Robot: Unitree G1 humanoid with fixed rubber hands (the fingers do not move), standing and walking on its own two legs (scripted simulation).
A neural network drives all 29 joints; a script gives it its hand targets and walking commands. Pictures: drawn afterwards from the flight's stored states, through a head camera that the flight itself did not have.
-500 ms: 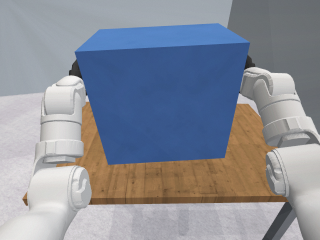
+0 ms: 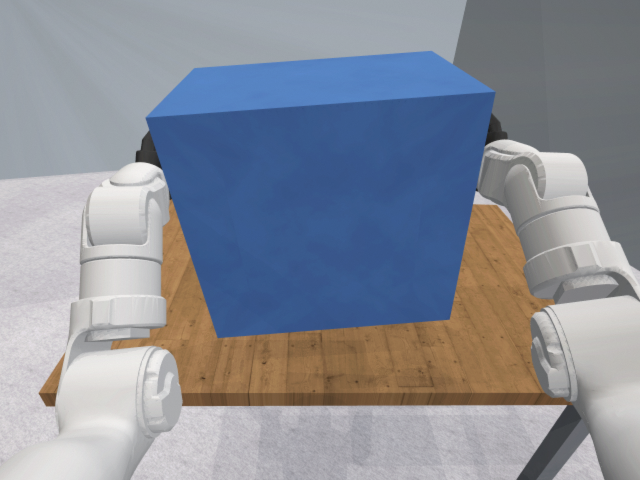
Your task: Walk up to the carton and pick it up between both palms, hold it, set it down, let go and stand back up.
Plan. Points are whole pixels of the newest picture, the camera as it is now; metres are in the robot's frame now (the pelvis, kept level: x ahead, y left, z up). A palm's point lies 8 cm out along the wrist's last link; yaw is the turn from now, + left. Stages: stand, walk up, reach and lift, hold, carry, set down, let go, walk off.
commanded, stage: hold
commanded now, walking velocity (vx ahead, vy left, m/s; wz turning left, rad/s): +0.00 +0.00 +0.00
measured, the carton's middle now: (323, 195) +0.38 +0.00 +0.26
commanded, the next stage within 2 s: none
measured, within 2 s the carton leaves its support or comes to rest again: neither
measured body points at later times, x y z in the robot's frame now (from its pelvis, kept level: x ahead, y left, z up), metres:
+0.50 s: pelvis +0.00 +0.00 +0.00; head -0.10 +0.01 +0.44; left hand +0.38 +0.20 +0.30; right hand +0.38 -0.19 +0.32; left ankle +0.02 +0.13 -0.75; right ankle -0.03 -0.11 -0.75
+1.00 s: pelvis -0.01 +0.00 +0.00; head -0.10 +0.02 +0.44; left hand +0.37 +0.20 +0.30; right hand +0.37 -0.19 +0.33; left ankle +0.02 +0.13 -0.75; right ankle -0.03 -0.11 -0.75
